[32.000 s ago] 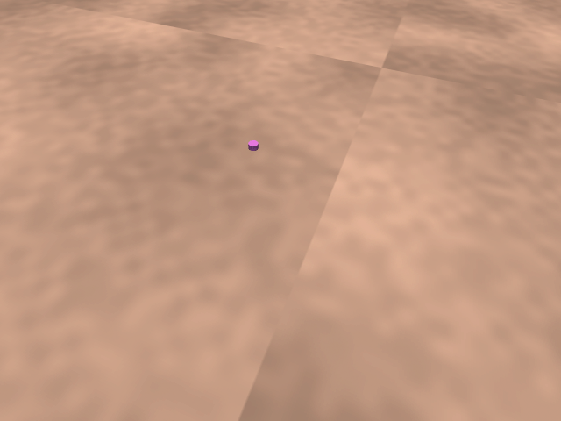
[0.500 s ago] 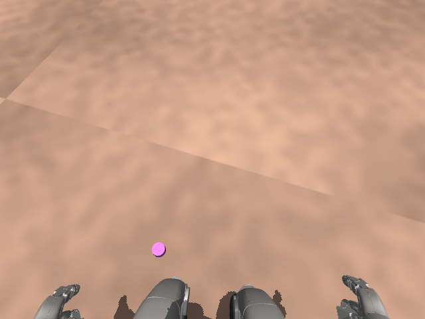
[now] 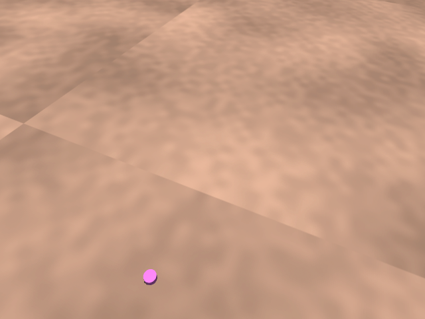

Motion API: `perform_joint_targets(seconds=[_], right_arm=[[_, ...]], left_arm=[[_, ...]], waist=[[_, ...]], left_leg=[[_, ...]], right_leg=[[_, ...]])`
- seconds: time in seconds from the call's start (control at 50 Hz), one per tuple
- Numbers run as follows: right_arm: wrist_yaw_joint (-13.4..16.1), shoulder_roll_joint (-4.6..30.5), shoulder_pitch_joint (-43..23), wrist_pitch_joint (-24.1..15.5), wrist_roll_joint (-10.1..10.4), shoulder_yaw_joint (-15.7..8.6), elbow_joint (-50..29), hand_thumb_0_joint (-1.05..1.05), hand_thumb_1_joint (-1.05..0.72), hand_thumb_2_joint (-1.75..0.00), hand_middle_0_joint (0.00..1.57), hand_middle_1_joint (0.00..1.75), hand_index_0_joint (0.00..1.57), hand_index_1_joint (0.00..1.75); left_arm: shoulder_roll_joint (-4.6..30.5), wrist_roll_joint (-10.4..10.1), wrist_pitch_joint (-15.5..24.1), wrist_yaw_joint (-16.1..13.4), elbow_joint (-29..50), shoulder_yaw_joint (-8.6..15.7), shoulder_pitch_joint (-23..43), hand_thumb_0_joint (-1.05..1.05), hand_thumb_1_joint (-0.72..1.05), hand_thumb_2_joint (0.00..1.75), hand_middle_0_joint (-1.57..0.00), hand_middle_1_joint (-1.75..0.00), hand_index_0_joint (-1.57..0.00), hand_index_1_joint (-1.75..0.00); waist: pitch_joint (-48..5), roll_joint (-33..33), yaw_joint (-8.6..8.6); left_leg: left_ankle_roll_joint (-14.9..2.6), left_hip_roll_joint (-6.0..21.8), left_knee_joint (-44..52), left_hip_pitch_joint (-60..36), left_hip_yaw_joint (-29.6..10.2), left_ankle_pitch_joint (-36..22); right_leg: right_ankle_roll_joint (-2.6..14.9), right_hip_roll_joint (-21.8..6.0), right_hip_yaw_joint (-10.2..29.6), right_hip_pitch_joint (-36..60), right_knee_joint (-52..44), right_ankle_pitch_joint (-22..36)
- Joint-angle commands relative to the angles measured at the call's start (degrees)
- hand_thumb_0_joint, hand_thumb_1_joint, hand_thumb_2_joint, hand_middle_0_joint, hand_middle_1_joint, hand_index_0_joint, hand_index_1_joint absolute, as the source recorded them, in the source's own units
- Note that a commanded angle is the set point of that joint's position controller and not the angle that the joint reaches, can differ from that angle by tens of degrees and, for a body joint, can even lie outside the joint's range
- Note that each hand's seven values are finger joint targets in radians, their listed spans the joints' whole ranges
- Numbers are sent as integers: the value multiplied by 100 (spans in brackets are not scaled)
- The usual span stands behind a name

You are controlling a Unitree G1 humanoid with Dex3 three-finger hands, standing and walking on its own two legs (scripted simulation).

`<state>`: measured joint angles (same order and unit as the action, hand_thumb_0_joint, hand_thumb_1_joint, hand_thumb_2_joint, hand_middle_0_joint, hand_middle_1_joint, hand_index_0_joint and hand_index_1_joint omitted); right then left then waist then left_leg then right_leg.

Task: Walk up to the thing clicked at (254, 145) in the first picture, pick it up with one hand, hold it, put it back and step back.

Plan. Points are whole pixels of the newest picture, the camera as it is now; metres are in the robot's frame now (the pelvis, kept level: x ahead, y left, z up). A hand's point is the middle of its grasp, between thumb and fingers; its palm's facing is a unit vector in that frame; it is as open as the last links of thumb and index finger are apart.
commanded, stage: walk up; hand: left
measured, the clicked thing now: (150, 277) +0.41 +0.24 -0.75
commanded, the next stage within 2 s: none
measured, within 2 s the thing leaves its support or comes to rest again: neither
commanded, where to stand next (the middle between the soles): +0.02 +0.02 m, yaw -2 degrees
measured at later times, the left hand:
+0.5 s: hand out of the picture +0.12 +0.27 -0.14, palm faces -0.02 -0.94 -0.34, open 7.4 cm
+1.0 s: hand out of the picture +0.09 +0.30 -0.16, palm faces -0.07 -0.90 -0.42, open 7.4 cm
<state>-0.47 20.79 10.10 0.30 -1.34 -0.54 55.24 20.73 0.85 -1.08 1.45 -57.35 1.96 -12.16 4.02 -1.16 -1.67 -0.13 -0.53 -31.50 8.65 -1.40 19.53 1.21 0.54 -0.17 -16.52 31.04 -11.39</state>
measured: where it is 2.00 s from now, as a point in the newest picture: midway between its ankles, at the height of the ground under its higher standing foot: outside the picture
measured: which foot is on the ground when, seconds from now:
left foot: down 0.00-0.86, up 0.88-1.00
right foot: down 0.00-1.00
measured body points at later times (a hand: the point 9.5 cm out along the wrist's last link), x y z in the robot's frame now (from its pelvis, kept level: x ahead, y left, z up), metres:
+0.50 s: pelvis +0.02 +0.02 +0.01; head +0.02 +0.01 +0.46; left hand +0.12 +0.31 -0.11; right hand +0.08 -0.28 -0.12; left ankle -0.02 +0.13 -0.73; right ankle +0.07 -0.11 -0.73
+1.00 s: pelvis -0.05 +0.03 -0.01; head +0.04 +0.03 +0.43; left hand +0.09 +0.35 -0.13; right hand +0.05 -0.30 -0.13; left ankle -0.08 +0.15 -0.69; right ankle +0.07 -0.11 -0.73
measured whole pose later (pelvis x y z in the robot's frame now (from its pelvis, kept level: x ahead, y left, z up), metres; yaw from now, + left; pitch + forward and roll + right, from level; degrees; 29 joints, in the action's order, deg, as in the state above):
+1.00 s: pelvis -0.05 +0.03 -0.01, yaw +0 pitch -1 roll +2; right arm -0.9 23.8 4.3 4.1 -0.6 -4.7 53.3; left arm 22.6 2.3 -2.3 -1.1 -53.7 2.5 0.2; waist 13.2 -1.1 0.6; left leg -1.4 -4.3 -53.6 20.0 -2.9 30.4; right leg -0.4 -2.9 2.4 -25.2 32.9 -6.6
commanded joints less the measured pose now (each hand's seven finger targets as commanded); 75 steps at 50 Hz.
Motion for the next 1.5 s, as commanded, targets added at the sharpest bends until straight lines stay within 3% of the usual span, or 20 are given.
perform_joint_targets(seconds=[0.0,0.08,0.44,0.64,0.66,0.72,0.82,0.86,0.88,0.94,1.02,1.04,1.06,1.08,1.12,1.18,1.2,1.26,1.38,1.48], right_arm=[[16,1197,-197,-77,61,-284,-255,0,-90,-90,20,30,20,30],[2,1139,-164,-135,92,-247,-120,0,-90,-90,20,30,20,30],[67,1152,-482,-194,98,-264,376,0,-90,-90,20,30,20,30],[69,1127,-588,-154,79,-295,455,0,-90,-90,20,30,20,30],[83,1468,-603,-27,118,-433,432,0,-90,-90,20,30,20,30],[94,1385,-500,59,171,-483,219,0,-90,-90,20,30,20,30],[75,1226,-383,242,173,-563,-105,0,-90,-90,20,30,20,30],[35,1140,-225,355,94,-585,-266,0,-90,-90,20,30,20,30],[16,1134,-5,403,55,-576,-317,0,-90,-90,20,30,20,30],[-36,1171,352,402,77,-665,-344,0,-90,-90,20,30,20,30],[-9,1192,811,133,49,-691,-145,0,-90,-90,20,30,20,30],[17,1168,1080,34,-26,-717,-17,0,-90,-90,20,30,20,30],[71,1516,1073,-48,-190,-803,-57,0,-90,-90,20,30,20,30],[153,2146,689,-107,-301,-914,-297,0,-90,-90,20,30,20,30],[228,2456,-164,-207,-137,-906,-567,0,-90,-90,20,30,20,30],[392,1867,6,-387,-76,-804,-436,0,-90,-90,20,30,20,30],[415,1828,429,-424,-41,-816,-373,0,-90,-90,20,30,20,30],[373,1752,1128,-515,-34,-856,-306,0,-90,-90,20,30,20,30],[200,1874,963,-563,-36,-846,-746,0,-90,-90,20,30,20,30],[61,1751,794,-441,-67,-707,-939,0,-90,-90,20,30,20,30]], left_arm=[[1296,7,304,-90,350,224,600,0,90,90,-20,-30,-20,-30],[1224,-12,403,-113,159,175,555,0,90,90,-20,-30,-20,-30],[1090,-98,350,-207,-243,98,819,0,90,90,-20,-30,-20,-30],[1076,-78,287,-221,-347,62,1029,0,90,90,-20,-30,-20,-30],[1440,-125,208,-262,-204,224,1104,0,90,90,-20,-30,-20,-30],[1399,-132,150,-311,-24,237,1053,0,90,90,-20,-30,-20,-30],[1615,-77,38,-319,277,332,912,0,90,90,-20,-30,-20,-30],[1834,38,28,-363,481,399,988,0,90,90,-20,-30,-20,-30],[1870,119,36,-375,600,442,1028,0,90,90,-20,-30,-20,-30],[1741,166,-16,-391,921,465,1480,0,90,90,-20,-30,-20,-30],[1469,246,-163,-258,1015,364,1318,0,90,90,-20,-30,-20,-30],[1402,219,-253,-202,1045,351,1259,0,90,90,-20,-30,-20,-30],[1087,160,-312,-158,1103,287,1162,0,90,90,-20,-30,-20,-30],[1057,182,-300,-144,1135,296,953,0,90,90,-20,-30,-20,-30],[1615,233,-260,-175,1040,478,1300,0,90,90,-20,-30,-20,-30],[1576,160,-261,13,854,545,484,0,90,90,-20,-30,-20,-30],[1500,170,-266,44,904,553,406,0,90,90,-20,-30,-20,-30],[1364,161,-181,170,1187,526,996,0,90,90,-20,-30,-20,-30],[1494,77,40,292,1190,481,880,0,90,90,-20,-30,-20,-30],[1246,31,215,273,962,465,207,0,90,90,-20,-30,-20,-30]], waist=[[-13,155,189],[-492,-242,196],[-653,152,83],[-558,213,114],[-46,190,107],[-443,124,172],[-1116,-390,101],[-1052,-1099,13],[-1014,-1034,84],[-1043,-916,303],[-1254,-729,334],[-1186,-429,453],[-786,532,492],[-414,968,308],[142,672,349],[14,231,-89],[-105,474,47],[-105,937,566],[455,1240,521],[290,1392,164]], left_leg=[[-321,421,932,346,-586,717],[-279,488,991,-76,-526,-187],[-192,763,1598,-150,-438,-1802],[-215,751,1716,-166,-377,-1346],[-220,702,1228,16,-345,-2457],[-327,666,825,-39,-239,-2933],[-295,51,-786,66,-20,-1515],[-138,-438,-2311,578,-82,1196],[-122,-274,-2634,646,-446,1497],[-121,-156,-2918,423,-480,1238],[-58,-170,175,149,269,337],[-68,-102,990,-452,-39,57],[-125,505,1741,-697,-1391,1022],[-318,1738,1835,-424,-2978,1397],[-1278,2564,2126,1322,-3623,1474],[-398,1294,965,-777,-1140,-2049],[-308,1332,784,-1177,-1076,-2570],[-394,1364,1081,-1597,-1254,-2230],[-1149,1767,1718,-785,-1293,-8],[-866,1155,592,124,-111,-2088]], right_leg=[[205,-782,1353,-200,-1508,-1801],[128,-843,1249,184,-1558,-652],[53,-751,696,1107,-1018,1579],[22,-708,684,1089,-1093,1225],[53,-746,636,591,-616,2172],[158,-708,535,697,-278,2633],[852,-1465,1517,494,-456,2334],[1443,-2226,2443,373,-1041,2284],[1536,-2350,2537,207,-1069,2116],[1297,-1916,1648,-414,-789,1525],[726,-1010,1107,19,-270,-1283],[577,-713,1016,-490,360,-2034],[320,7,882,-1540,1442,-2260],[76,498,918,-2533,2546,-2202],[-47,24,1662,-1601,2722,-1846],[-52,278,1466,-2415,2933,-604],[-53,283,1332,-2431,2871,-650],[-126,129,1117,-2317,2385,-610],[-115,-227,785,-1765,1553,-892],[56,18,-315,251,79,-840]])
